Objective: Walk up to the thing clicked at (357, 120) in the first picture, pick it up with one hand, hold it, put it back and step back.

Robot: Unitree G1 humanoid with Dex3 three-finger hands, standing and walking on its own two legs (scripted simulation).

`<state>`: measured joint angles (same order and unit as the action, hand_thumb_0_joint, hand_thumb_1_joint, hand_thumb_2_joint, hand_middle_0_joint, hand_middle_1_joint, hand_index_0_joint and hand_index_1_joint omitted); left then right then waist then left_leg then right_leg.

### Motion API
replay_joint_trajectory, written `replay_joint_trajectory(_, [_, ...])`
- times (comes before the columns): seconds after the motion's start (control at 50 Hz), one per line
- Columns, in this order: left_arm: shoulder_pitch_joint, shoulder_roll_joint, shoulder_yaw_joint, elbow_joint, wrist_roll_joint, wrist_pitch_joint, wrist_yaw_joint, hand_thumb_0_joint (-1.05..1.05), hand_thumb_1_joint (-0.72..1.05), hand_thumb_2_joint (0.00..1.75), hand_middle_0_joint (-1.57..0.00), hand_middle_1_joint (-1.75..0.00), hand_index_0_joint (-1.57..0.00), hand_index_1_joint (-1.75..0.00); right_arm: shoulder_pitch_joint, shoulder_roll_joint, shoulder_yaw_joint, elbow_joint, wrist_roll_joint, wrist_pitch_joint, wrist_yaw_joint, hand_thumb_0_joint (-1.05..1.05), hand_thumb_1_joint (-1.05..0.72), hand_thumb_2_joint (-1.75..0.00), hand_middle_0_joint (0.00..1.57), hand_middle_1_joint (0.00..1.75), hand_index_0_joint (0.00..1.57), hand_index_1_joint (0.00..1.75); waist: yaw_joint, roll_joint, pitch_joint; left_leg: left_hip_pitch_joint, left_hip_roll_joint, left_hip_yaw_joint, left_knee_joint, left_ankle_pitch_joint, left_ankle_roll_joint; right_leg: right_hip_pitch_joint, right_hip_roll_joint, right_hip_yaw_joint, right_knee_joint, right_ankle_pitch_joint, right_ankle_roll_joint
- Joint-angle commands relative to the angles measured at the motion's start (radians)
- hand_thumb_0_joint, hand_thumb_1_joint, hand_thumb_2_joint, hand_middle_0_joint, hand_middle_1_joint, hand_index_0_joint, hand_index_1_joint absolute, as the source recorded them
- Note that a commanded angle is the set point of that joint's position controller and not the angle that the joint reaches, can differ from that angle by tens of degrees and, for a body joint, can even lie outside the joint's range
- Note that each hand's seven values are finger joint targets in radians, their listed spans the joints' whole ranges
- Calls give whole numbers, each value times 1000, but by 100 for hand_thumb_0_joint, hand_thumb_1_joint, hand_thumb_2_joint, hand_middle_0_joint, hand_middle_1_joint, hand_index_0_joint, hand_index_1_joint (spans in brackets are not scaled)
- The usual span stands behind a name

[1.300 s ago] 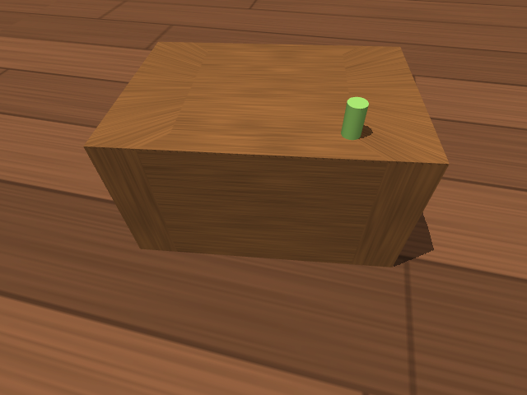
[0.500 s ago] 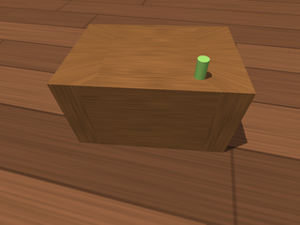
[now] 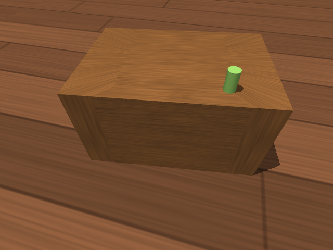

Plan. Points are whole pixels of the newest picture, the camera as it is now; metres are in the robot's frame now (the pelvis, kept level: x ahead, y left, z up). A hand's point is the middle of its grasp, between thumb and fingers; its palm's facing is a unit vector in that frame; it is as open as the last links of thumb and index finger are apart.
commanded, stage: walk up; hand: right
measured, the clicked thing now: (231, 80) +0.88 -0.26 -0.12
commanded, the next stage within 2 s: none
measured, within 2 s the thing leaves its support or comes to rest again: neither
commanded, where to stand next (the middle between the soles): +0.46 -0.02 m, yaw -5 degrees
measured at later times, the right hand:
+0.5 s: hand out of the picture +0.15 -0.27 -0.17, palm faces +0.07 +0.94 -0.34, open 7.4 cm
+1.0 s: hand (262, 183) +0.36 -0.27 -0.13, palm faces +0.06 +0.90 -0.44, open 7.3 cm
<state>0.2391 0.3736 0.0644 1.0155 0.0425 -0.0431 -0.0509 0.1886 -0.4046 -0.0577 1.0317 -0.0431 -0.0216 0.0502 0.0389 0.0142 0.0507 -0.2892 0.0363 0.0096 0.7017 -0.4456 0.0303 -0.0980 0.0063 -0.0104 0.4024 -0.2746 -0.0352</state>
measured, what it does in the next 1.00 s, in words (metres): walks ahead: left foot, then right foot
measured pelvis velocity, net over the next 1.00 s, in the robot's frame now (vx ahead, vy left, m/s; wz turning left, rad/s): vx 0.33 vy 0.02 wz -0.10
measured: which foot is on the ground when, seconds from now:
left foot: up 0.00-0.04, down 0.06-0.50, up 0.52-0.82, down 0.84-1.00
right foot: down 0.00-0.08, up 0.10-0.46, down 0.48-0.86, up 0.88-1.00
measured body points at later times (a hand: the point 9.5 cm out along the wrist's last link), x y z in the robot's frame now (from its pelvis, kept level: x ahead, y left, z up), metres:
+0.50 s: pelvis +0.17 +0.00 -0.02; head +0.18 -0.01 +0.43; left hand +0.29 +0.32 -0.12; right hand +0.15 -0.32 -0.15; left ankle +0.07 +0.14 -0.74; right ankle +0.26 -0.12 -0.74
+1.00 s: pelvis +0.33 +0.02 -0.02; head +0.35 +0.04 +0.43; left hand +0.41 +0.34 -0.15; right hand +0.35 -0.31 -0.10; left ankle +0.38 +0.13 -0.74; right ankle +0.31 -0.11 -0.69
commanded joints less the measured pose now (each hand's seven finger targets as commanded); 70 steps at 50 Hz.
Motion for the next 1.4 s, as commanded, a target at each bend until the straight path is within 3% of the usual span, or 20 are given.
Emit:
replay_joint_trajectory(0.0, [-100,286,62,-140,-7,-14,8,0,90,90,-20,-30,-20,-30,26,-166,-64,-113,2,-50,3,0,-90,-90,20,30,20,30,-65,-146,12,50,28,6,-186,108,-8,-105,-220,202,-132,-138,-142])
replay_joint_trajectory(0.04, [-101,214,40,-170,-11,-2,2,0,90,90,-20,-30,-20,-30,228,-204,-101,-62,-8,-56,-16,0,-90,-90,20,30,20,30,-164,23,-62,451,-18,11,-283,197,-10,-387,-89,62,200,-116,-71])
replay_joint_trajectory(0.08, [-33,189,33,-171,-18,4,16,0,90,90,-20,-30,-20,-30,223,-358,-133,-115,-14,-68,-26,0,-90,-90,20,30,20,30,-155,218,-42,368,376,-646,-572,-342,163,-601,57,122,676,-294,-17])
replay_joint_trajectory(0.14, [42,256,39,-131,-33,-2,12,0,90,90,-20,-30,-20,-30,61,-259,-88,-185,19,-68,-25,0,-90,-90,20,30,20,30,-47,71,90,186,285,-383,-534,-164,166,-527,-53,160,675,-111,-8])
replay_joint_trajectory(0.2, [53,248,43,-123,-27,-4,-5,0,90,90,-20,-30,-20,-30,111,-244,-81,-195,21,-79,-24,0,-90,-90,20,30,20,30,-64,107,86,167,242,-220,-532,78,162,-463,-66,115,555,-50,28])
replay_joint_trajectory(0.38, [-51,198,41,-204,-26,-13,-25,0,90,90,-20,-30,-20,-30,149,-259,-82,-254,29,-61,-23,0,-90,-90,20,30,20,30,-68,116,49,123,200,-43,-376,376,145,-221,-47,-38,208,107,-2])
replay_joint_trajectory(0.44, [103,230,64,-172,-27,-28,-9,0,90,90,-20,-30,-20,-30,144,-222,-65,-281,32,-50,-24,0,-90,-90,20,30,20,30,24,-23,-32,39,131,20,-69,473,104,61,5,-65,118,96,-25])
replay_joint_trajectory(0.46, [212,287,89,-159,-23,-38,4,0,90,90,-20,-30,-20,-30,188,-169,-44,-292,35,-53,-25,0,-90,-90,20,30,20,30,74,-198,-105,-59,55,67,212,370,67,190,-94,103,35,-21,-61])
replay_joint_trajectory(0.48, [258,396,111,-175,-31,-43,11,0,90,90,-20,-30,-20,-30,227,-144,-36,-308,46,-49,-24,0,-90,-90,20,30,20,30,73,-363,-158,-276,-94,74,467,-48,17,285,-395,643,-119,-103,-209])
replay_joint_trajectory(0.5, [198,394,106,-204,-44,-42,13,0,90,90,-20,-30,-20,-30,189,-226,-54,-280,34,-37,-36,0,-90,-90,20,30,20,30,65,-215,-106,-287,-24,-50,541,-124,14,163,-443,733,-127,-152,-283])
replay_joint_trajectory(0.62, [56,274,66,-260,-37,-47,25,0,90,90,-20,-30,-20,-30,248,-185,-53,-224,33,-30,-6,0,-90,-90,20,30,20,30,-31,-165,26,-178,47,-19,300,86,-14,-140,-221,200,-104,78,-196])
replay_joint_trajectory(0.74, [42,302,72,-304,-24,-43,7,0,90,90,-20,-30,-20,-30,148,-176,-71,-266,19,-55,10,0,-90,-90,20,30,20,30,-13,-171,10,-51,32,46,-26,154,-25,-243,-238,175,-99,-174,-193])
replay_joint_trajectory(0.8, [-16,259,50,-316,-24,-28,8,0,90,90,-20,-30,-20,-30,286,-191,-87,-216,12,-73,-8,0,-90,-90,20,30,20,30,-105,-64,-24,230,-19,80,-115,237,-16,-431,-173,109,103,-268,-129])
replay_joint_trajectory(0.82, [16,208,29,-315,-24,-21,11,0,90,90,-20,-30,-20,-30,315,-224,-96,-211,9,-78,-19,0,-90,-90,20,30,20,30,-121,59,-28,299,24,-12,-188,88,11,-515,-118,59,251,-281,-100])
replay_joint_trajectory(0.86, [75,218,32,-294,-32,-10,28,0,90,90,-20,-30,-20,-30,307,-360,-114,-256,17,-88,-30,0,-90,-90,20,30,20,30,-112,202,8,195,403,-664,-497,-256,194,-619,11,60,698,-285,-24])
replay_joint_trajectory(1.06, [80,183,28,-202,-42,10,31,0,90,90,-20,-30,-20,-30,146,-243,-50,-285,32,-71,-63,0,-90,-90,20,30,20,30,-30,172,-37,44,219,-55,-213,831,160,-269,-52,-19,392,-47,4])
replay_joint_trajectory(1.14, [93,193,33,-164,-37,3,47,0,90,90,-20,-30,-20,-30,94,-221,-31,-286,56,-34,-66,0,-90,-90,20,30,20,30,-6,109,-115,-1,150,-21,-17,662,91,-77,-6,-51,147,165,-21])
replay_joint_trajectory(1.22, [-31,305,39,-184,-37,-8,55,0,90,90,-20,-30,-20,-30,95,-183,-16,-230,59,3,-81,0,-90,-90,20,30,20,30,-20,-179,-91,-75,8,-31,253,-210,-1,-183,-377,444,22,305,-247])
replay_joint_trajectory(1.32, [-130,268,19,-158,-34,10,61,0,90,90,-20,-30,-20,-30,147,-177,-12,-117,57,-14,-71,0,-90,-90,20,30,20,30,-71,-218,-91,41,-10,15,-89,98,-9,-217,-223,194,136,327,-124])
replay_joint_trajectory(1.38, [-134,193,1,-134,-55,23,56,0,90,90,-20,-30,-20,-30,-6,-250,-23,-124,41,-28,-66,0,-90,-90,20,30,20,30,-14,-10,-74,-24,162,-251,-237,242,75,-217,-87,67,213,58,-9])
